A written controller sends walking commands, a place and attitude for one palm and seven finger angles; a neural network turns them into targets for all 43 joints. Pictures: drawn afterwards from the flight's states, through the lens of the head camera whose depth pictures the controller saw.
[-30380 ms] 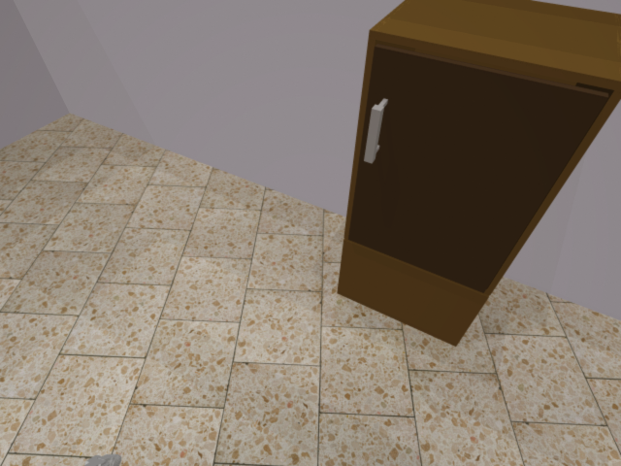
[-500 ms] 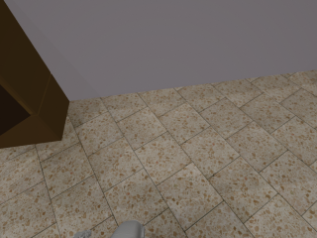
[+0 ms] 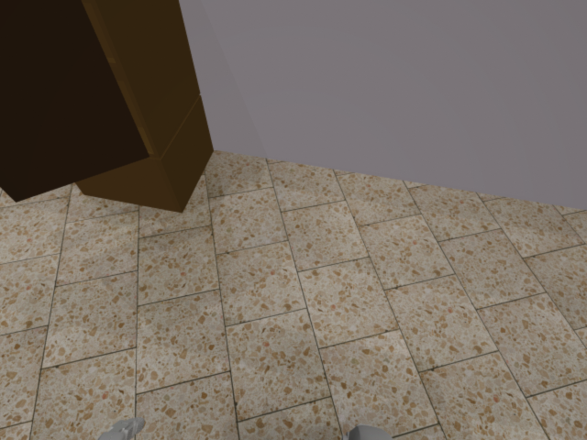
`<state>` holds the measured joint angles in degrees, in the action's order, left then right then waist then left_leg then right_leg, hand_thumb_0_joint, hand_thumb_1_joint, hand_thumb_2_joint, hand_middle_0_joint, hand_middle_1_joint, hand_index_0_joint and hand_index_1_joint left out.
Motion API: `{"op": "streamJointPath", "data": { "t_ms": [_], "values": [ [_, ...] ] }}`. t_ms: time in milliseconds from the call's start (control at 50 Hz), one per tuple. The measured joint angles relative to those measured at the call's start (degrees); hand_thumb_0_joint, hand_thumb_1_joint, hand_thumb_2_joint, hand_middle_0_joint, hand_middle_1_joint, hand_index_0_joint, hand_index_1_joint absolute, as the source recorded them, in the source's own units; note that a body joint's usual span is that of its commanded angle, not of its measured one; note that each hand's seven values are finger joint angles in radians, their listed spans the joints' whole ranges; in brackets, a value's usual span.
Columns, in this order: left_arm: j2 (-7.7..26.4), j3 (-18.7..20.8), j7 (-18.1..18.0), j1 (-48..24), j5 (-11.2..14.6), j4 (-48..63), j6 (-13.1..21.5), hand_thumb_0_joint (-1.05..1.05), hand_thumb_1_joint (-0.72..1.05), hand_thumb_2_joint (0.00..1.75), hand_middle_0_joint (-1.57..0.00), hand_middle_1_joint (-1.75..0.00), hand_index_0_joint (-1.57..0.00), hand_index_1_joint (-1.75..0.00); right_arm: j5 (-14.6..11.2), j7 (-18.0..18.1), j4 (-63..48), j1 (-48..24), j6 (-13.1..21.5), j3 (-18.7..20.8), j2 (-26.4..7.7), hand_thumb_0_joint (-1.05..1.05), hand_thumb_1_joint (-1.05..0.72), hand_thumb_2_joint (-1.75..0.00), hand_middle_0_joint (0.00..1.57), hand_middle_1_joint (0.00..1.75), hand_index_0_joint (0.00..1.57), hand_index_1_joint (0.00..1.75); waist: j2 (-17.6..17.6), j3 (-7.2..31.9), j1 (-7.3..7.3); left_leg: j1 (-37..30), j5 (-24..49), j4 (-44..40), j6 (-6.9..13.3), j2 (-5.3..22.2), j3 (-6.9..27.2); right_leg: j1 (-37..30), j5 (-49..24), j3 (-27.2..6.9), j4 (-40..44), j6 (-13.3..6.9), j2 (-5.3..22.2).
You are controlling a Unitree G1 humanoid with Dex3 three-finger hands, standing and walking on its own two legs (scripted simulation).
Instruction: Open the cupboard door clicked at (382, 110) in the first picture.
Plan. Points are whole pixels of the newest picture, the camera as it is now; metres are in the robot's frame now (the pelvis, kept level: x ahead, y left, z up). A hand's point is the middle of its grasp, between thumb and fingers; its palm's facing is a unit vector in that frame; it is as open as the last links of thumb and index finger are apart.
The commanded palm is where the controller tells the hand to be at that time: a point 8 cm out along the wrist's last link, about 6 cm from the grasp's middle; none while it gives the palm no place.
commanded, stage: turn to face it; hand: left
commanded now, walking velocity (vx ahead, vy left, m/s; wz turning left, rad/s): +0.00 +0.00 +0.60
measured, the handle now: out of the picture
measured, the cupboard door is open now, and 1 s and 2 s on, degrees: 41 41 41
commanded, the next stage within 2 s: take the last steps up to it in 0.92 s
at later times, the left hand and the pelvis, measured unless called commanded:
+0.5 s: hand out of the picture -0.02 +0.19 -0.18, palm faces +0.37 -0.90 -0.23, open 7.3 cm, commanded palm none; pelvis +0.01 -0.02 -0.01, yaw +20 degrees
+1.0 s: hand out of the picture +0.03 +0.17 -0.16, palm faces +0.46 -0.85 -0.25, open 7.4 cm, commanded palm none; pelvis +0.04 -0.04 +0.00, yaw +29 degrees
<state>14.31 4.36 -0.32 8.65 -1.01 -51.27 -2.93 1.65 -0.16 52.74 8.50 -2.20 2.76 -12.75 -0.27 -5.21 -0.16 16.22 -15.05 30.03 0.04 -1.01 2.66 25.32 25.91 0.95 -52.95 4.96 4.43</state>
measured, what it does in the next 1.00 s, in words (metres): steps on the spot, turning left: right foot, then left foot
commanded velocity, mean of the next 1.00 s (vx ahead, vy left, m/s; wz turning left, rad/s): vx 0.00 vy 0.00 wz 0.39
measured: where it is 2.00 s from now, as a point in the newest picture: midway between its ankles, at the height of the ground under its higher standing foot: outside the picture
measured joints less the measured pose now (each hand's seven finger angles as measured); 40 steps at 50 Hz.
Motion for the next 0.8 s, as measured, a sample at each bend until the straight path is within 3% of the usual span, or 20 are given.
{"op": "streamJointPath", "data": {
  "t_ms": [80, 120, 180, 240, 300, 380, 460, 480, 500, 560, 620, 700, 800],
  "values": [
    [-0.7, -0.6, 0.1, -0.6, 0.2, 1.8, 1.4, 0.0, 0.91, 0.9, -0.2, -0.29, -0.2, -0.3, -0.2, -0.2, 0.4, 1.3, -1.0, 0.6, -0.4, 0.0, -0.9, -0.9, 0.21, 0.3, 0.21, 0.3, 1.4, 0.5, -0.81, 2.2, -1.5, 3.5, -1.7, -0.4, 3.0, -6.7, -5.8, 1.0, 16.0, -0.6, -1.8],
    [-1.7, -1.1, -0.2, -0.7, -0.3, 2.1, 2.4, 0.0, 0.91, 0.9, -0.2, -0.29, -0.2, -0.3, -0.6, -0.3, 0.8, 1.3, -1.5, 1.4, -1.1, 0.0, -0.9, -0.9, 0.2, 0.3, 0.21, 0.3, 2.5, 0.1, -1.08, 5.3, -8.3, 11.8, -1.6, -0.8, 3.4, -7.5, -6.7, 2.7, 16.6, -4.9, -1.8],
    [-3.4, -2.0, -0.7, 0.3, -0.3, 2.0, 2.7, 0.0, 0.91, 0.9, -0.2, -0.29, -0.2, -0.3, -0.5, -0.6, 1.8, 0.9, -2.5, 2.2, -2.1, 0.0, -0.91, -0.9, 0.2, 0.3, 0.2, 0.3, 2.9, -0.6, -1.44, 10.9, -12.1, 30.7, -2.0, -1.4, 1.1, -9.5, -5.9, 5.1, 17.4, -6.0, -0.5],
    [-4.5, -2.4, -0.9, 1.7, -0.2, 1.3, 2.6, 0.0, 0.91, 0.9, -0.2, -0.29, -0.2, -0.3, -0.5, -1.1, 2.3, 0.4, -2.7, 2.3, -2.3, 0.0, -0.91, -0.9, 0.2, 0.3, 0.2, 0.3, 2.3, -0.7, -2.01, 13.2, -8.7, 38.3, -3.0, 0.2, -1.2, -12.0, -7.1, 7.4, 20.8, -5.8, 0.4],
    [-5.0, -2.6, -0.9, 2.8, -0.3, 0.5, 2.6, 0.0, 0.91, 0.9, -0.2, -0.29, -0.21, -0.3, -0.6, -1.4, 2.4, 0.1, -2.9, 2.0, -1.9, 0.0, -0.91, -0.9, 0.2, 0.3, 0.2, 0.3, 0.9, -0.7, -2.07, 12.2, -8.5, 34.9, -3.7, 1.6, -2.9, -13.7, -7.5, 9.8, 22.9, -5.8, 1.6],
    [-4.2, -1.9, -0.9, 3.8, -0.5, 0.0, 2.9, 0.0, 0.92, 0.89, -0.21, -0.3, -0.21, -0.3, -0.7, -1.5, 2.6, -1.1, -2.9, 1.5, -1.3, 0.0, -0.91, -0.9, 0.2, 0.3, 0.2, 0.3, -0.6, -1.2, -0.88, 8.9, -10.0, 24.5, -3.5, 2.6, -4.8, -14.6, -6.7, 13.1, 22.7, -5.3, 3.0],
    [-2.5, -1.1, -0.7, 5.2, -0.7, -1.0, 2.8, 0.0, 0.92, 0.89, -0.21, -0.3, -0.21, -0.3, -0.9, -1.5, 1.8, -3.0, -2.1, 0.8, -0.7, 0.0, -0.91, -0.9, 0.2, 0.3, 0.2, 0.3, -2.1, -1.6, 0.6, 4.0, -9.0, 12.5, -2.3, 2.1, -7.2, -14.0, -4.4, 15.6, 19.2, -4.1, 4.7],
    [-1.9, -0.9, -0.6, 5.8, -0.6, -1.4, 2.7, 0.0, 0.91, 0.89, -0.2, -0.3, -0.21, -0.3, -0.8, -1.5, 1.4, -3.3, -1.6, 0.7, -0.6, 0.0, -0.91, -0.9, 0.2, 0.3, 0.2, 0.3, -2.5, -1.4, 0.73, 2.1, -6.2, 8.2, -1.8, 1.7, -7.8, -13.5, -3.3, 16.0, 17.4, -3.6, 5.3],
    [-1.5, -0.6, -0.4, 6.5, -0.3, -1.7, 2.4, 0.0, 0.91, 0.89, -0.2, -0.3, -0.21, -0.3, -0.7, -1.6, 0.7, -3.5, -1.0, 0.5, -0.8, 0.0, -0.91, -0.9, 0.2, 0.3, 0.2, 0.3, -2.4, -0.9, 0.75, 0.9, -2.0, 4.9, -0.1, 1.7, -7.7, -12.1, -2.2, 16.1, 14.3, -3.1, 5.8],
    [0.2, -0.2, -0.8, 5.8, -0.1, -3.3, 0.0, 0.0, 0.91, 0.89, -0.2, -0.29, -0.21, -0.3, -0.6, -0.9, -0.3, -4.1, 0.4, 0.1, 0.1, 0.0, -0.91, -0.9, 0.2, 0.3, 0.2, 0.3, -3.5, -1.1, 1.18, 1.8, -4.2, 7.4, 2.6, 0.8, -7.1, -5.4, 6.7, 8.3, -1.0, -1.4, 4.3],
    [0.7, 0.1, -0.7, 4.5, -0.1, -4.3, -0.8, 0.0, 0.91, 0.9, -0.2, -0.29, -0.2, -0.3, -0.4, 0.3, -0.5, -3.2, 0.9, -0.5, 0.7, 0.0, -0.91, -0.9, 0.2, 0.3, 0.2, 0.3, -2.8, -0.6, 1.27, 0.3, -3.6, 4.4, 2.4, 0.7, -5.7, -0.7, 4.3, 3.6, -9.7, -0.7, 2.2],
    [0.4, 0.0, -0.2, 3.0, -0.1, -3.5, -0.3, 0.0, 0.91, 0.9, -0.2, -0.29, -0.2, -0.3, -0.3, 0.8, 0.4, -1.9, 1.0, -1.1, 1.2, 0.0, -0.91, -0.9, 0.2, 0.3, 0.2, 0.3, -1.8, -0.1, 1.53, -2.0, -0.8, -0.5, 2.6, 0.5, -4.4, 1.5, -0.5, 1.2, -9.5, -0.2, 1.4],
    [-0.8, -0.6, -0.1, 1.5, 0.0, -2.8, 0.1, 0.0, 0.91, 0.9, -0.2, -0.29, -0.2, -0.3, -0.2, 0.7, 1.7, 0.1, 0.9, -1.3, 2.0, 0.0, -0.9, -0.9, 0.2, 0.3, 0.21, 0.3, -0.7, 0.6, 0.76, -3.0, 0.4, -2.7, 2.1, 0.3, -3.0, -0.7, -1.1, 0.9, -1.2, -0.2, 0.4]
  ]
}}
